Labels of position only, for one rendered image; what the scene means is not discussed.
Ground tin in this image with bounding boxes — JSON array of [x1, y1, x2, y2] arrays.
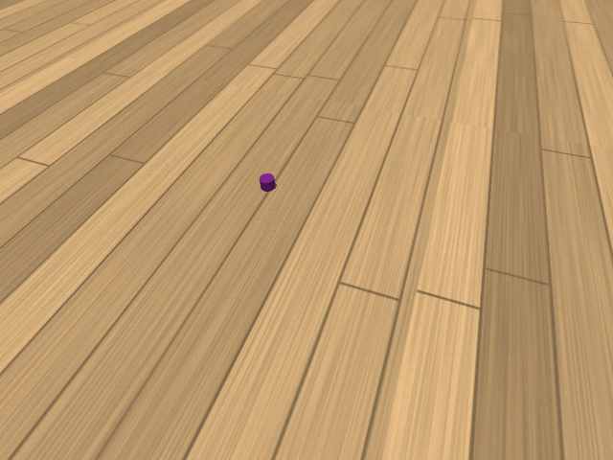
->
[[260, 173, 275, 192]]

